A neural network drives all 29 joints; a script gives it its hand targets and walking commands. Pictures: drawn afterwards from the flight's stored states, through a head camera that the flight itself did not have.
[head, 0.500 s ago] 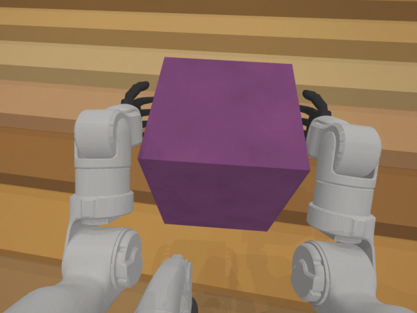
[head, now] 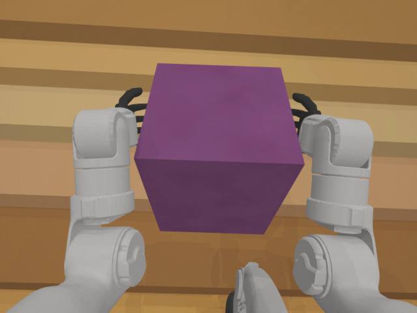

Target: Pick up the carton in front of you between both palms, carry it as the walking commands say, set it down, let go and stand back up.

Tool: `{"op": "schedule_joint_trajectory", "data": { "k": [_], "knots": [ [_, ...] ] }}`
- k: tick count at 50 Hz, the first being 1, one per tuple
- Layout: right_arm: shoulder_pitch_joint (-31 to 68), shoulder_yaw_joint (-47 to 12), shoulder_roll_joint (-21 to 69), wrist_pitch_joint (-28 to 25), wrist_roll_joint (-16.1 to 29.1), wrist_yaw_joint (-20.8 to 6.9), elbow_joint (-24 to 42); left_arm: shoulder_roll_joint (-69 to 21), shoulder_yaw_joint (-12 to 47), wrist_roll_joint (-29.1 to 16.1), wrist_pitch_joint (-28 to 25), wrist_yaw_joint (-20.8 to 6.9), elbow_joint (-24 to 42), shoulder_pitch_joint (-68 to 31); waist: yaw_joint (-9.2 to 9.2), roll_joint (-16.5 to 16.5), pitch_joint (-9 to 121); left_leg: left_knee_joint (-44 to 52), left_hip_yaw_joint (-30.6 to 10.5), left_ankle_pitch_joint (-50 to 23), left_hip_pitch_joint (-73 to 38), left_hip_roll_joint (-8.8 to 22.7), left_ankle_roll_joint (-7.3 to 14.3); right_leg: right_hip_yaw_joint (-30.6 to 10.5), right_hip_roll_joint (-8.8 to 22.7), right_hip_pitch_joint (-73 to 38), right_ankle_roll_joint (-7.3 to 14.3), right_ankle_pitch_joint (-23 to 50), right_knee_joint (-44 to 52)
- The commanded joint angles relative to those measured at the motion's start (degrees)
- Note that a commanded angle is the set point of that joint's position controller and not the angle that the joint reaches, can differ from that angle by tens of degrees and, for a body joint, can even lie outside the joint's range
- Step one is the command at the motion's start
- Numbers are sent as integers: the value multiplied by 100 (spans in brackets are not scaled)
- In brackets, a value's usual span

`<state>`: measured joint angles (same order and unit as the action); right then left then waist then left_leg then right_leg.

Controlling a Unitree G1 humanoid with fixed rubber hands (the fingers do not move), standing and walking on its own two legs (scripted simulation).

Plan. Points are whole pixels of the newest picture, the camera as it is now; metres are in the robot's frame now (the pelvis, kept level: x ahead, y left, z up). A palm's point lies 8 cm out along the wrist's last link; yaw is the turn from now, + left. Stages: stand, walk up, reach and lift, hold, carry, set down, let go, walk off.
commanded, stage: carry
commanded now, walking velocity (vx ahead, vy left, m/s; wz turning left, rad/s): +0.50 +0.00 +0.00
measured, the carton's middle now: (215, 156) +0.38 -0.01 +0.12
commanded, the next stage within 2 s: none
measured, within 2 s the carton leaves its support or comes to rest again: neither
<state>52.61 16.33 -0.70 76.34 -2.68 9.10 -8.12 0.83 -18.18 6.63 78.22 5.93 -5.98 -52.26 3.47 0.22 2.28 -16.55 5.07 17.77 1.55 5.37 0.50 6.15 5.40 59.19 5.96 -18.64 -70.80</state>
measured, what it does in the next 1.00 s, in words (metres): climbs: left foot 0.11 m higher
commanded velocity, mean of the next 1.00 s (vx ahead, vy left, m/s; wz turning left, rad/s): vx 0.50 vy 0.00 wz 0.00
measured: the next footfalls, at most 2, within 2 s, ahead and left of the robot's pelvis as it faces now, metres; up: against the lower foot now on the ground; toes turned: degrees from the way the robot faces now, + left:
left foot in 0.50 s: +0.53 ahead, +0.13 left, +0.21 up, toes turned +7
right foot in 1.04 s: +0.84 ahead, -0.16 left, +0.32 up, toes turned -8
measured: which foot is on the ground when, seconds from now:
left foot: down 0.00-0.04, up 0.06-0.48, down 0.50-1.00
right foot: down 0.00-0.54, up 0.56-1.00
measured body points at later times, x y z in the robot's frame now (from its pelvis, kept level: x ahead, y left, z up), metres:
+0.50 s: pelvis +0.31 +0.01 +0.11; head +0.32 -0.01 +0.56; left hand +0.70 +0.15 +0.30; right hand +0.70 -0.15 +0.30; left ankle +0.50 +0.13 -0.49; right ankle +0.18 -0.13 -0.63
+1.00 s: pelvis +0.60 -0.01 +0.21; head +0.60 +0.00 +0.66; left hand +0.99 +0.13 +0.39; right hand +0.98 -0.17 +0.40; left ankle +0.49 +0.12 -0.53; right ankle +0.77 -0.15 -0.37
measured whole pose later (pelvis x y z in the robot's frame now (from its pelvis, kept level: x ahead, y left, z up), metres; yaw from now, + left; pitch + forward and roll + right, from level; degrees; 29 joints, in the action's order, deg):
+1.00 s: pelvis +0.60 -0.01 +0.21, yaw +0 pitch +5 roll -2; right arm 50.9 15.9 -0.7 77.7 -3.4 8.6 -9.2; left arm 2.1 -16.0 4.8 78.5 6.5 -9.9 -51.8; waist 2.3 -0.5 5.2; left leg -16.9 5.8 16.6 4.0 6.1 0.0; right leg 5.8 7.1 60.7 5.2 -19.6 -75.3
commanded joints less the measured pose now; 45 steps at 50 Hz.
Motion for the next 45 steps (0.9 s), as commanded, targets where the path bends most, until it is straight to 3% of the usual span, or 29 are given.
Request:
{"op": "schedule_joint_trajectory", "data": {
  "k": [1,2,3,4,5,7,9,12,13,15,16,17,19,21,22,24,25,26,27,28,29,30,32,34,38,40,41,43,45],
  "knots": [
    [3898,-3017,6006,154,2332,-1629,26,-5878,3425,-2419,-87,-953,-319,-3668,-1192,1541,2818,-1854,570,-7825,296,400,644,1104,-1010,-4190,8,924,1835],
    [3809,-2926,6006,151,2199,-1603,-38,-6055,3538,-2580,-138,-1010,-200,-3974,-1442,502,3418,-3820,451,-6759,608,-78,273,593,-972,-5601,89,1573,3154],
    [3742,-2854,5882,97,1932,-1569,-14,-6441,3672,-2808,-182,-1096,-250,-3889,-1305,-219,3232,-5320,-189,-1800,2197,-430,60,-1284,41,-6699,292,3141,4033],
    [3293,-2720,5900,65,1792,-1540,-228,-6361,3730,-3015,-310,-1166,-91,-3938,-964,-2058,4116,-8123,-761,171,3578,-1380,-166,-4439,1560,-7565,1421,5705,4632],
    [3497,-2622,5756,28,1596,-1477,-119,-6721,3780,-3217,-353,-1235,195,-4310,-994,-1182,4403,-8934,-1572,-120,3671,-1026,60,-4108,1472,-7557,1497,5570,3982],
    [3798,-2629,5860,-39,1546,-1413,295,-6898,3966,-3541,-490,-1300,1101,-5203,-843,-506,3564,-8842,-1227,-183,4627,-590,347,-3600,1190,-6810,1078,2383,4004],
    [4006,-2739,5732,-78,1508,-1317,604,-7020,4126,-3733,-525,-1310,1468,-5481,-741,-544,3020,-8500,-1123,-144,4973,-381,505,-3094,1057,-6375,831,952,4380],
    [3578,-2913,5566,-97,1479,-1229,649,-6789,4118,-3600,-449,-1268,1448,-4992,-742,-131,2706,-7403,-844,484,5396,-228,552,-2576,1087,-6498,761,873,4509],
    [3408,-2962,5525,-86,1456,-1221,587,-6682,4067,-3512,-410,-1255,1344,-4809,-824,-138,2717,-7268,-589,368,5597,-205,546,-2430,1112,-6752,837,1505,4517],
    [3296,-3085,5469,-31,1486,-1231,464,-6366,4021,-3312,-337,-1245,1047,-4446,-1111,-673,2636,-9002,-543,1038,7077,-194,658,-2738,1524,-7585,1211,2095,4707],
    [3292,-3140,5429,9,1519,-1240,361,-6227,3980,-3226,-297,-1247,889,-4290,-1194,-614,2508,-9526,-752,1467,7950,-93,672,-2789,1655,-8027,1228,1897,4763],
    [3324,-3152,5395,44,1541,-1250,266,-6113,3930,-3164,-256,-1255,751,-4244,-1192,-439,2259,-9591,-767,1659,8421,-42,653,-2657,1648,-8089,1143,1570,4958],
    [3473,-3148,5329,99,1568,-1254,109,-5991,3805,-3110,-186,-1290,557,-4334,-924,-310,1690,-8492,-377,1314,8159,123,543,-2014,1214,-7334,759,782,5518],
    [3653,-3167,5384,131,1705,-1248,-16,-5953,3634,-3059,-128,-1319,325,-4346,-605,-588,1416,-6585,78,564,6249,259,424,-937,688,-5839,548,1109,6232],
    [3720,-3191,5483,142,1792,-1248,-52,-5956,3513,-2985,-96,-1326,217,-4294,-576,-763,1502,-5467,497,110,4787,98,495,-261,441,-4997,472,2047,6456],
    [3753,-3152,5723,165,1976,-1265,-278,-5868,3247,-2823,-20,-1320,-162,-4062,-165,-1386,1957,-4630,1038,-737,3049,-533,680,278,396,-4958,385,6070,5692],
    [3687,-3134,5839,163,2057,-1294,-372,-5829,3137,-2728,-8,-1312,-310,-3946,193,-1649,2432,-4305,1182,-794,2402,-782,709,384,464,-5334,243,7587,4790],
    [3628,-3128,5967,145,2171,-1346,-454,-5791,3038,-2623,-14,-1303,-403,-3867,700,-1479,2855,-3223,1274,-1087,1452,-1007,586,556,368,-5555,-8,7840,3309],
    [3795,-3145,6124,86,2338,-1408,-448,-5805,2931,-2471,-41,-1277,-505,-3893,761,-296,3345,-1997,495,-1690,-27,-875,677,202,-68,-4888,-381,6117,1427],
    [3912,-3256,6445,29,2577,-1502,-393,-5819,2831,-2260,-95,-1247,-597,-3543,244,511,3138,-1123,-2070,-2736,-1067,562,1122,-241,-555,-3020,-522,859,9],
    [3978,-3205,6552,-88,2742,-1573,-382,-5710,2654,-2110,-133,-1211,-724,-3339,265,1816,4009,-897,-4340,-4582,-1363,1542,2144,-1064,-1205,-2347,-614,-23,-2496],
    [4398,-3302,6711,-158,2905,-1632,2,-5769,2622,-1991,-192,-1176,-575,-3629,170,1052,4175,-1349,-3990,-4137,-1302,1393,2073,-1585,-924,-2079,-406,211,-3192],
    [5180,-3477,6953,-268,3165,-1675,829,-5911,2681,-2056,-233,-1107,-99,-4105,45,342,3253,-1305,-3272,-1386,-423,1143,1593,-1294,-497,-1244,-168,355,-3121],
    [5339,-3563,7012,-285,3228,-1637,1211,-5875,2856,-2130,-244,-1016,258,-4248,-53,412,2906,-945,-2881,-148,-93,1118,1402,-1151,-285,-956,-14,297,-2907],
    [4637,-3634,6606,-168,2968,-1516,1213,-5760,3229,-2163,-234,-925,408,-3744,32,255,2771,-724,-2072,-562,-249,1134,1471,-586,-149,-590,3,25,-1825],
    [4253,-3559,6280,-77,2770,-1483,1002,-5718,3402,-2257,-170,-947,363,-3716,304,635,2653,-533,-2457,-1286,-1169,1523,1784,-533,-110,838,34,-570,-3282],
    [4072,-3518,6104,-30,2683,-1475,861,-5702,3439,-2293,-130,-968,297,-3714,436,583,2537,-507,-2625,-1269,-1767,1676,1858,-802,-8,1809,50,-1097,-3874],
    [3966,-3440,5943,30,2545,-1481,690,-5639,3439,-2316,-64,-1002,69,-3705,343,211,2188,-341,-2422,-849,-2018,1513,1585,-926,160,2570,51,-1453,-3816],
    [4078,-3393,5839,85,2503,-1528,546,-5616,3393,-2349,-45,-1002,-82,-3836,201,288,1701,170,-1796,-256,-1362,1192,1275,-475,246,2283,-103,-970,-2916]
  ]
}}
